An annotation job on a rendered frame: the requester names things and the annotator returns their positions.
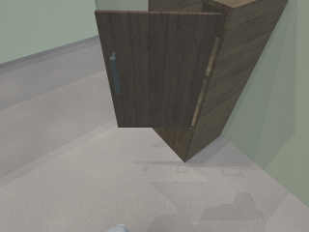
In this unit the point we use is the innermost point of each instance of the cupboard door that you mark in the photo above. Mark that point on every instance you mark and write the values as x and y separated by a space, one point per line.
162 59

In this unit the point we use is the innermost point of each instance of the handle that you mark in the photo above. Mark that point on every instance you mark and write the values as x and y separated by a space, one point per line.
115 75

